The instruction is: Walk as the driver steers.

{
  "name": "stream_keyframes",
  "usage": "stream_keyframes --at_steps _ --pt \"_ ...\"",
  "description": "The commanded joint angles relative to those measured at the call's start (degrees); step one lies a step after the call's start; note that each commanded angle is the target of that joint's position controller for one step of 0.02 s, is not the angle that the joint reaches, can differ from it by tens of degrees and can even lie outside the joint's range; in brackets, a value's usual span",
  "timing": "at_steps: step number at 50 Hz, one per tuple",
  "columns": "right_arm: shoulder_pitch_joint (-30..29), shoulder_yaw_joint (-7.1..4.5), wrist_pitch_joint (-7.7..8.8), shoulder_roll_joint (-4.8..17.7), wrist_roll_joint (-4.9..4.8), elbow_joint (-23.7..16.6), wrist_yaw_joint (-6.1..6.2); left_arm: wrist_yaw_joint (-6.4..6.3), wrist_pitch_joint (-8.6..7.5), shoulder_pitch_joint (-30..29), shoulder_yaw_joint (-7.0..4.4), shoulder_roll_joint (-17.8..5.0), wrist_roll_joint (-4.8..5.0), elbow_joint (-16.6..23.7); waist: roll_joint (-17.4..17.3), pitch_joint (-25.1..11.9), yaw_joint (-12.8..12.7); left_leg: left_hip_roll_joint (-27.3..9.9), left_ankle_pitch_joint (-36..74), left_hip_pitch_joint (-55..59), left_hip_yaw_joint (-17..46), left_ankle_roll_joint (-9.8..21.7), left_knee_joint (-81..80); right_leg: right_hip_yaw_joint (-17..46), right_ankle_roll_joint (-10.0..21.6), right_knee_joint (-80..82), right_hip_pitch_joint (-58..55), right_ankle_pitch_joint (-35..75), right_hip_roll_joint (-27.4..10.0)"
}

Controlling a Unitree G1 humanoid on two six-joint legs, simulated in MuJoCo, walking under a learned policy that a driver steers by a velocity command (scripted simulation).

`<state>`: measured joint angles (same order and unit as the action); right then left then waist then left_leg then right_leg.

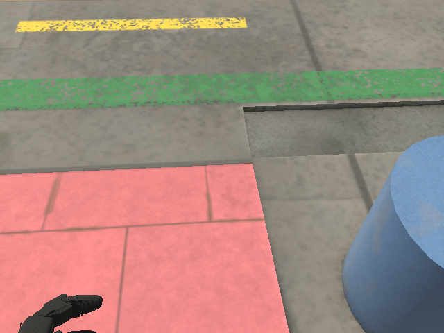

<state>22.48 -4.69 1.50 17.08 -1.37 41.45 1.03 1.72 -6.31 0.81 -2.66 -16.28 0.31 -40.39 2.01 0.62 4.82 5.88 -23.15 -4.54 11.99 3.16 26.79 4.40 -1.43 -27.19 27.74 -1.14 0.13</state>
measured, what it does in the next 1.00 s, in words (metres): walks ahead, turning left: right foot, then left foot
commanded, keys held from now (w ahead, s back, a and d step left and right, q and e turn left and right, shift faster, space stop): w+q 0.82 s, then w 0.18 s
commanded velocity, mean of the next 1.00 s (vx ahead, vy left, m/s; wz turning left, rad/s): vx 0.50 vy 0.00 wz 0.56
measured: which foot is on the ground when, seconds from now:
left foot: down 0.00-0.04, up 0.06-0.52, down 0.54-1.00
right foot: up 0.00-0.00, down 0.02-0.56, up 0.58-1.00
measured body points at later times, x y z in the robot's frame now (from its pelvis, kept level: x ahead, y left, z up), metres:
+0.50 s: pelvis +0.26 +0.03 -0.01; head +0.29 +0.05 +0.44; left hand +0.18 +0.32 -0.14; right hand +0.55 -0.13 -0.07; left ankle +0.36 +0.18 -0.72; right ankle +0.14 -0.13 -0.73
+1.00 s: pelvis +0.54 +0.14 -0.04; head +0.54 +0.15 +0.41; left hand +0.60 +0.46 -0.11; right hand +0.73 -0.08 -0.15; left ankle +0.38 +0.18 -0.74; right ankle +0.72 +0.11 -0.77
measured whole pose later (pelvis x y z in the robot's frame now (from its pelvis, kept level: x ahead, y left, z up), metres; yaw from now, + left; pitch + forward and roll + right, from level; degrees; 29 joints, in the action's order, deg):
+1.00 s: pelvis +0.54 +0.14 -0.04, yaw +34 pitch +1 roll +2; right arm 22.1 -4.1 2.1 15.7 -0.7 41.6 2.0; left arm 3.0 -7.2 3.9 -1.9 -16.8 -0.3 -40.8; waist 3.3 -1.0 4.5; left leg 8.2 -24.3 -9.9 9.4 6.3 41.6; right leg 5.0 0.6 -26.4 26.3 10.3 -1.0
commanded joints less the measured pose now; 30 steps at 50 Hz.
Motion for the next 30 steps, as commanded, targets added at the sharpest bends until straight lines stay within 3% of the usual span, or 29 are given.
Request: stream_keyframes --at_steps 1,2,3,4,5,6,7,9,12,17,22,24,25,26,27,28,29,30 --pt "-2.66 -0.71 0.36 4.23 0.46 -4.26 0.09 -0.53 -1.59 10.17 -3.99 -10.1 -0.94 1.55 -7.37 -8.26 -8.86 -8.91 17.52 -8.51 8.37 4.24 10.82 3.28 5.1 0.88 -23.15 -2.73 -5.38" --pt "2.68 0.4 0.77 0.59 0.09 -5.31 0.03 -1.1 -1.39 17.68 -5.08 -14.82 -2.03 0.72 4.52 -16.53 -8.92 -1.58 1.81 -24.34 0.7 -0.1 30.23 22.16 12.04 2.57 -42.9 -10.71 -18.22" --pt "6.38 0.61 1.15 2.4 -1.2 -6.15 0.08 -0.48 -0.7 20.22 -5.13 -14.36 -0.59 -1.11 17.53 -18.46 -7.69 -1.97 -12.57 -37.57 -2.02 -1.43 42.78 43.08 16.99 9.25 -47.5 -28.02 -25.42" --pt "2.6 -0.7 0.95 7.65 -1.42 -5.02 0.07 -0.55 -0.42 17.4 -3.73 -9.01 0.2 -0.23 9.16 -10.22 -8.92 -5.42 -7.78 -41.64 -1.03 -2.03 47.63 37.87 14.75 11.34 -41.2 -34.95 -23.21" --pt "-2.45 -1.12 0.6 8.83 -0.74 -5.69 0.03 -0.83 0.1 15.0 -3.1 -7.11 0.02 0.04 4.94 -4.72 -9.2 -7.23 -3.22 -41.43 -3.25 -2.24 47.93 28.47 12.35 11.5 -34.41 -29.51 -20.75" --pt "-4.56 -1.17 0.47 8.07 -0.14 -6.09 -0.05 -0.91 0.37 12.62 -2.6 -6.0 -0.48 -0.08 2.88 -1.44 -8.11 -8.88 0.27 -39.58 -3.87 -2.38 45.61 21.61 11.5 12.64 -28.23 -22.03 -18.12" --pt "-5.57 -1.41 0.32 7.43 0.0 -6.35 -0.28 -1.08 0.48 10.86 -2.23 -5.01 -0.94 -0.37 3.65 0.37 -6.95 -10.61 2.89 -37.67 -3.84 -2.32 42.8 16.46 10.97 13.95 -24.16 -16.9 -15.9" --pt "-4.98 -1.08 -0.28 5.08 -0.58 -6.51 -0.68 -1.21 0.18 10.08 -2.19 -4.47 -0.79 -1.12 5.45 0.54 -5.78 -12.01 5.0 -34.47 -5.4 -2.47 40.07 9.51 10.95 16.22 -20.8 -10.67 -14.1" --pt "-8.08 -0.5 -0.62 3.32 -0.38 -8.24 -0.92 -1.18 -0.43 11.19 -2.94 -6.56 -0.53 -2.67 2.94 0.99 -6.03 -12.94 9.53 -37.44 -5.71 -3.06 34.74 3.99 12.7 18.41 -21.71 -3.73 -15.13" --pt "-14.53 0.34 0.32 1.97 -0.15 -9.39 -2.49 -1.45 0.15 11.84 -3.4 -8.99 -0.32 -4.3 1.38 1.95 -8.14 -12.28 24.08 -34.13 -9.53 -2.63 18.51 -7.01 11.11 18.74 -23.33 4.14 -13.31" --pt "-20.93 0.17 0.37 2.57 -0.31 -12.26 -4.02 -1.63 1.38 15.1 -3.93 -11.07 1.03 -6.37 1.04 4.06 -9.25 -10.84 23.38 -32.82 -12.3 -0.11 9.97 -11.75 9.29 15.67 -30.25 9.51 -15.57" --pt "-19.16 -0.72 0.16 4.37 0.12 -12.59 -4.27 -1.92 2.04 14.19 -4.47 -12.91 1.62 -6.1 2.37 2.35 -6.99 -8.11 17.66 -27.67 -14.96 1.94 8.46 -13.63 8.16 10.02 -32.51 25.45 -15.96" --pt "-15.73 -1.59 -0.18 6.02 0.3 -12.07 -4.2 -2.05 2.41 13.94 -4.78 -13.88 1.98 -5.99 3.11 -0.06 -4.61 -6.2 14.86 -22.67 -16.34 3.28 8.09 -14.51 7.61 3.83 -33.23 33.75 -15.79" --pt "-8.6 -2.9 -0.55 8.21 0.16 -10.18 -3.95 -2.1 2.86 13.39 -4.84 -14.12 2.2 -5.75 2.26 -3.85 -0.55 -3.92 15.62 -13.83 -17.63 4.9 5.98 -15.76 6.51 -6.07 -31.81 37.47 -14.6" --pt "1.0 -4.54 -0.99 11.2 -0.04 -7.4 -3.0 -2.21 2.84 13.29 -4.15 -12.54 1.82 -5.4 -0.5 -8.17 4.28 -3.6 18.4 1.57 -15.48 7.18 3.5 -16.84 4.5 -20.77 -22.6 30.6 -12.32" --pt "2.41 -5.38 -0.93 16.58 -0.05 -6.55 -1.86 -1.94 2.41 16.42 -2.06 -5.41 -0.74 -2.56 -15.63 -10.7 0.33 -16.67 12.57 19.26 9.43 14.33 0.76 -16.45 1.35 -41.8 2.26 -12.85 -4.34" --pt "0.85 -4.26 0.26 16.24 0.13 -9.29 -2.59 -1.69 0.6 15.72 -1.15 -5.12 -0.78 -0.94 -16.55 -18.46 -1.15 -24.01 5.45 24.14 34.36 20.95 -8.32 -3.71 1.08 -51.88 11.97 -34.43 2.73" --pt "-0.06 -3.24 1.04 12.51 0.34 -8.79 -3.08 -1.05 -0.5 10.4 -2.06 -9.44 1.14 1.09 -12.76 -15.38 1.13 -23.68 7.31 21.69 29.8 19.26 -11.27 0.43 1.47 -52.74 16.08 -30.0 0.13"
